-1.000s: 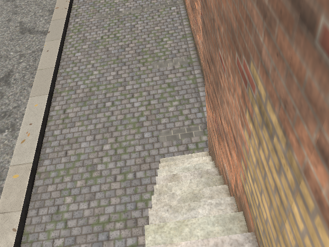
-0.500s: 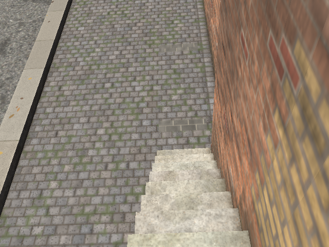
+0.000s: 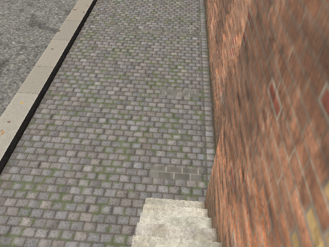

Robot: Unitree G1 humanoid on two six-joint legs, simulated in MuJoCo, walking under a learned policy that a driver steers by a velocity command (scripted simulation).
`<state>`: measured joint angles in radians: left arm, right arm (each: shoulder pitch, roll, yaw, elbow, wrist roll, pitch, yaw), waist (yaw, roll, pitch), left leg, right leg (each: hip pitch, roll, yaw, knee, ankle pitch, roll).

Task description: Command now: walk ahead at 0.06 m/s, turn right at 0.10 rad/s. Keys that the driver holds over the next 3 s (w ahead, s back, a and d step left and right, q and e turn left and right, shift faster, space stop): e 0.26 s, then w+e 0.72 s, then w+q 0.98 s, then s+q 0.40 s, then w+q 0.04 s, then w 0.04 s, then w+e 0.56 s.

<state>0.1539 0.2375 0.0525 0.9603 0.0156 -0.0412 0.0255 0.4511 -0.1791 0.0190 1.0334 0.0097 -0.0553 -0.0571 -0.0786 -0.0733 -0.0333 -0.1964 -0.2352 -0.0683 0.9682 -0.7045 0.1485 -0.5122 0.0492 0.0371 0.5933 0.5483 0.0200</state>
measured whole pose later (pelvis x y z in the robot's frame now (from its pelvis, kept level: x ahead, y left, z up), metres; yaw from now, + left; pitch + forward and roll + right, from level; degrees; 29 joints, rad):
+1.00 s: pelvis +0.22 -0.06 -0.19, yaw -30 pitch -2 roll +4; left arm 0.04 0.22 0.04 0.84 -0.01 0.00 0.00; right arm 0.50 -0.26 0.00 0.97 -0.07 -0.11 0.02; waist -0.10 -0.07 0.01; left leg 0.08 0.00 0.18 0.60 -0.64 -0.04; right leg -0.67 -0.09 0.07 0.66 0.48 -0.07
